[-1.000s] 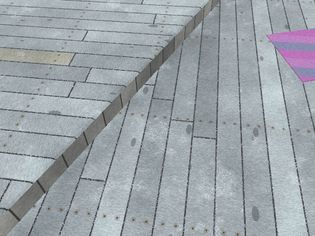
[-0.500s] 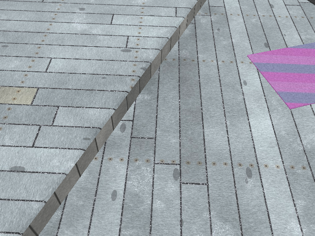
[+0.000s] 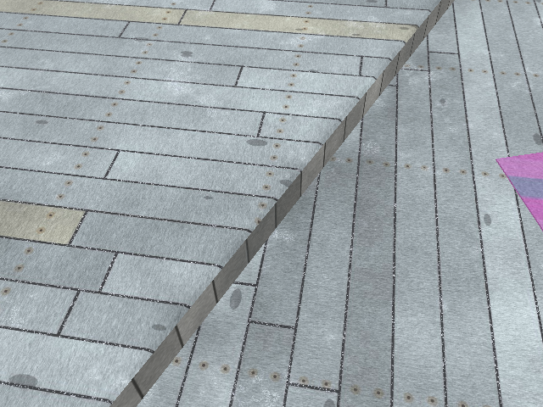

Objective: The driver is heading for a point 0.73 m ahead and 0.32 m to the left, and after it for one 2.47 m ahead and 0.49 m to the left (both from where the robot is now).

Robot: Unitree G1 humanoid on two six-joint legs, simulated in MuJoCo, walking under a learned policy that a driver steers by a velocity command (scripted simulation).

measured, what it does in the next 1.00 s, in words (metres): walks ahead, turning left: left foot, then right foot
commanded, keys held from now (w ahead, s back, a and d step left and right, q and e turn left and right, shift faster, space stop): w+q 1.00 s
